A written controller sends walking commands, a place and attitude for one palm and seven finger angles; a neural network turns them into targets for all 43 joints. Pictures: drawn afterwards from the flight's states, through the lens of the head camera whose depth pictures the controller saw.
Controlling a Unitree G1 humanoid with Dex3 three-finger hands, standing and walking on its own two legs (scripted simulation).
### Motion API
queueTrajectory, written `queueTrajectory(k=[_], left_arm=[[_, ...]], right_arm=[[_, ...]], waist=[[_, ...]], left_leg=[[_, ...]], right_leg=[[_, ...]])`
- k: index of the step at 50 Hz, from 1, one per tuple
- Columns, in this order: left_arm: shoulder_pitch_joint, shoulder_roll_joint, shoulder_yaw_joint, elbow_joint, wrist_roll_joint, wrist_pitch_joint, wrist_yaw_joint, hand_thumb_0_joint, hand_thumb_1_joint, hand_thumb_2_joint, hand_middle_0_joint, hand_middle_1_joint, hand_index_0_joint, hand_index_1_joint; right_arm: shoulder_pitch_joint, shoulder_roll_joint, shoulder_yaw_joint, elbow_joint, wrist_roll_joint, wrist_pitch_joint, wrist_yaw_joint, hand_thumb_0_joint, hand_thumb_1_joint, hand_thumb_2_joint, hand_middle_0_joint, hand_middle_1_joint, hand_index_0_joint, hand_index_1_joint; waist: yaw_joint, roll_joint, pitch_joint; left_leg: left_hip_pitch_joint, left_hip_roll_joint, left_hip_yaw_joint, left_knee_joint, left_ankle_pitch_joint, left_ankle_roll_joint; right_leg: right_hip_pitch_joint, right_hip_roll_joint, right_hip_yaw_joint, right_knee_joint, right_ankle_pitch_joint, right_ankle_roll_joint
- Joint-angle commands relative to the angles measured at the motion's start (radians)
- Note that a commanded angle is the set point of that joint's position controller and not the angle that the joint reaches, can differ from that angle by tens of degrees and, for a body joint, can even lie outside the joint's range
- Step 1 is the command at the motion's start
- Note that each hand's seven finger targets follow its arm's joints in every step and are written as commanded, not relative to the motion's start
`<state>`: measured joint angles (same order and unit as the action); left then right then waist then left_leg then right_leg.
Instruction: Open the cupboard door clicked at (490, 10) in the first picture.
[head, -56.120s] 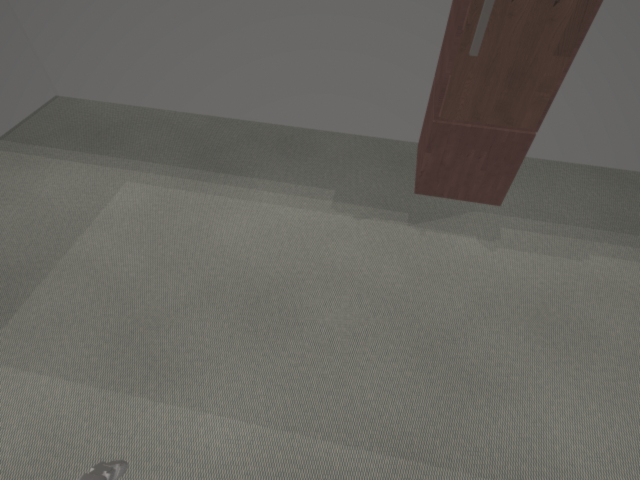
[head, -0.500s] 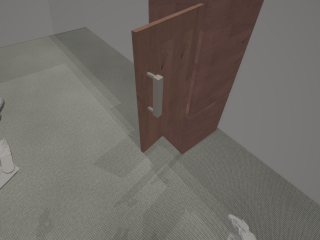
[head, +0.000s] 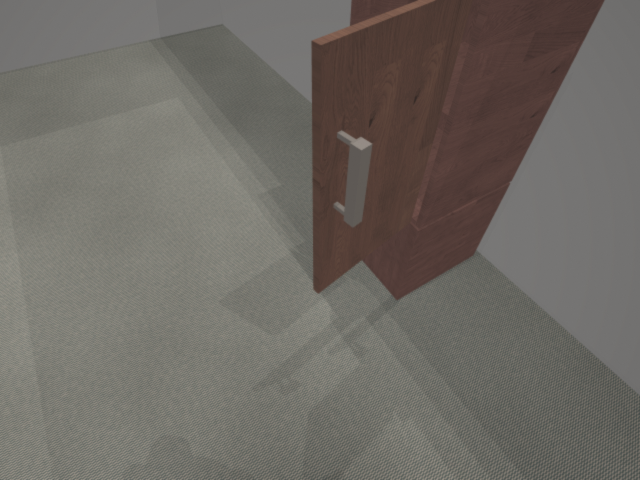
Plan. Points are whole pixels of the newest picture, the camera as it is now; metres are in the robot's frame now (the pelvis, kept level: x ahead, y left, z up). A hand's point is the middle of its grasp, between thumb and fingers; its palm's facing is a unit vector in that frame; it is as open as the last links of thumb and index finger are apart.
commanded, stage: let the arm hang, fingers relaxed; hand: left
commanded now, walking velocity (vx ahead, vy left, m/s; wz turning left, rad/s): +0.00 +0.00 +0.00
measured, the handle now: (348, 180) +0.58 -0.02 +0.02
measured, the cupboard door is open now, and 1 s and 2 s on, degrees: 100 100 100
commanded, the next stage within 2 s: look to check the result in 0.80 s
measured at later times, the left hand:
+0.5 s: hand out of the picture -0.01 +0.20 -0.16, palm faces +0.01 -0.98 -0.19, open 7.3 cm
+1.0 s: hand out of the picture -0.02 +0.21 -0.16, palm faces +0.00 -0.98 -0.17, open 7.3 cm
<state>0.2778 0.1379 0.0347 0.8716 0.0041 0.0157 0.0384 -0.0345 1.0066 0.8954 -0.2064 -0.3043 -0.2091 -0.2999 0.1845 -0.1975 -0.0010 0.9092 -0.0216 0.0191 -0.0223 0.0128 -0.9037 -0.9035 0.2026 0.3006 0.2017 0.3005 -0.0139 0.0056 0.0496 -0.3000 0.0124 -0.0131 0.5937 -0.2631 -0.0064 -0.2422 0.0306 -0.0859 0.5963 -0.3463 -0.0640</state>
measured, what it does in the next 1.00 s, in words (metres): stands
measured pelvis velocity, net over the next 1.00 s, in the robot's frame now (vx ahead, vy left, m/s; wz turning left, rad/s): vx -0.01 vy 0.05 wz -0.04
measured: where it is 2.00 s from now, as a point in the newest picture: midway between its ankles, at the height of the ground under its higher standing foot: outside the picture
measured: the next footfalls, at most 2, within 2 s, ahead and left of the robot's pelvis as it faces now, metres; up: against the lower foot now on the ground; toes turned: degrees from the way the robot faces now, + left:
none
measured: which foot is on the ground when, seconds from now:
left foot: down 0.00-1.00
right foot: down 0.00-1.00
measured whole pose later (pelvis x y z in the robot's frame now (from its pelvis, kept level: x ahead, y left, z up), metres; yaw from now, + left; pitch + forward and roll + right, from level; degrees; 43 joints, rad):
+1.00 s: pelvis -0.01 +0.05 +0.02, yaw -2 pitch -1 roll +0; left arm 0.30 0.12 0.01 1.17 0.01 0.00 0.03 0.00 0.91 0.90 -0.20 -0.30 -0.20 -0.30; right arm 0.30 -0.13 0.00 1.15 -0.02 -0.01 -0.04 0.01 -0.90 -0.90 0.20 0.30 0.20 0.30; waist -0.01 0.01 0.04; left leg -0.20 -0.04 0.05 0.39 -0.18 0.05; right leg -0.16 -0.02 -0.02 0.41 -0.23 0.01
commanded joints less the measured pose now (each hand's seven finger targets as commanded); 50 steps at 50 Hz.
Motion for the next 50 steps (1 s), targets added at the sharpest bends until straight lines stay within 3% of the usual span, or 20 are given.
queueTrajectory(k=[1,3,6,12,31,48,50], left_arm=[[0.009,0.157,0.016,0.040,0.006,-0.035,0.001,0.000,0.900,0.900,-0.200,-0.300,-0.200,-0.300],[0.000,0.151,0.004,0.092,0.002,-0.026,-0.005,0.000,0.900,0.900,-0.200,-0.300,-0.200,-0.300],[0.015,0.131,-0.008,0.165,0.003,-0.026,-0.009,0.000,0.900,0.900,-0.200,-0.300,-0.200,-0.300],[0.040,0.121,-0.017,0.244,-0.001,-0.031,-0.007,0.000,0.900,0.900,-0.200,-0.300,-0.200,-0.300],[0.068,0.081,-0.014,0.270,0.003,-0.025,0.001,0.000,0.900,0.900,-0.200,-0.300,-0.200,-0.300],[0.083,0.078,-0.014,0.273,0.006,-0.029,0.000,0.000,0.900,0.900,-0.200,-0.300,-0.200,-0.300],[0.082,0.080,-0.015,0.275,0.007,-0.031,0.001,0.000,0.900,0.900,-0.200,-0.300,-0.200,-0.300]], right_arm=[[0.041,-0.061,-0.026,0.042,-0.001,-0.010,-0.015,0.000,-0.900,-0.900,0.200,0.300,0.200,0.300],[0.041,-0.056,-0.021,0.079,0.003,-0.006,-0.017,0.000,-0.900,-0.900,0.200,0.300,0.200,0.300],[0.073,-0.057,-0.021,0.130,0.003,-0.006,-0.019,0.000,-0.900,-0.900,0.200,0.300,0.200,0.300],[0.115,-0.054,-0.012,0.196,0.004,-0.015,-0.020,0.000,-0.900,-0.900,0.200,0.300,0.200,0.300],[0.195,-0.003,-0.009,0.240,0.000,-0.024,-0.020,0.000,-0.900,-0.900,0.200,0.300,0.200,0.300],[0.188,-0.019,-0.014,0.229,0.002,-0.030,-0.020,0.000,-0.900,-0.900,0.200,0.300,0.200,0.300],[0.184,-0.022,-0.015,0.228,0.003,-0.030,-0.020,0.000,-0.900,-0.900,0.200,0.300,0.200,0.300]], waist=[[0.001,0.110,-0.121],[0.003,0.141,-0.064],[0.002,0.027,-0.030],[0.005,-0.017,-0.016],[0.010,0.010,0.070],[0.005,0.009,0.039],[0.002,-0.012,0.036]], left_leg=[[0.143,0.065,-0.014,-0.116,0.263,0.021],[0.121,0.084,-0.046,-0.170,0.200,0.032],[0.118,0.086,-0.056,-0.215,0.144,0.036],[0.135,0.085,-0.050,-0.254,0.149,0.037],[0.058,0.078,-0.059,-0.304,0.045,0.044],[0.093,0.083,-0.071,-0.309,0.059,0.052],[0.104,0.082,-0.069,-0.302,0.077,0.052]], right_leg=[[0.091,-0.160,0.165,-0.197,0.510,0.035],[0.072,-0.132,0.146,-0.243,0.298,0.026],[0.072,-0.126,0.145,-0.296,0.196,0.018],[0.081,-0.128,0.138,-0.311,0.169,0.017],[0.041,-0.122,0.131,-0.273,0.116,0.022],[0.034,-0.124,0.129,-0.260,0.140,0.029],[0.032,-0.125,0.132,-0.263,0.143,0.029]])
